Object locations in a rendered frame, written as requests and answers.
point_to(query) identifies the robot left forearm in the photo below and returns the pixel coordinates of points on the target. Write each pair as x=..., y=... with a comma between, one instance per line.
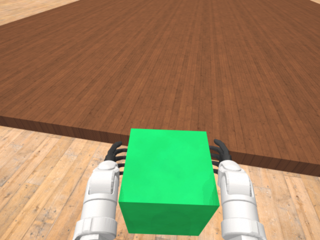
x=98, y=214

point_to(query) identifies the carton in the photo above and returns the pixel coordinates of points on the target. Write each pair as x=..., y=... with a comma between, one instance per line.
x=168, y=185

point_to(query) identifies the robot right hand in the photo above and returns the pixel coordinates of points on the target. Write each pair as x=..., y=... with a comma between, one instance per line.
x=222, y=156

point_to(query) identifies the robot left hand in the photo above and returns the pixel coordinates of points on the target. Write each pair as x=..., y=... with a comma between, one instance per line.
x=113, y=151

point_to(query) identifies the robot right forearm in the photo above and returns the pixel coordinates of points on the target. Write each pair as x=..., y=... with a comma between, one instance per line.
x=239, y=207

